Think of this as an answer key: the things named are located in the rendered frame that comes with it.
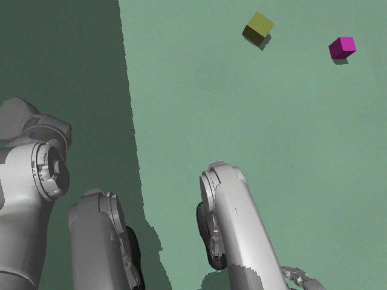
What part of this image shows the right robot hand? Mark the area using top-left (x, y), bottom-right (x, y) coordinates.
top-left (281, 266), bottom-right (326, 290)

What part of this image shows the left robot hand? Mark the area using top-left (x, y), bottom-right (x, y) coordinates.
top-left (0, 97), bottom-right (73, 147)

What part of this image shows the left robot foot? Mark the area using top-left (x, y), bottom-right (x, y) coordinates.
top-left (126, 226), bottom-right (145, 290)

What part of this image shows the right robot foot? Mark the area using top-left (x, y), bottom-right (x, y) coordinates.
top-left (196, 201), bottom-right (227, 270)

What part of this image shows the left robot arm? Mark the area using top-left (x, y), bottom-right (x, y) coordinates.
top-left (0, 114), bottom-right (71, 290)

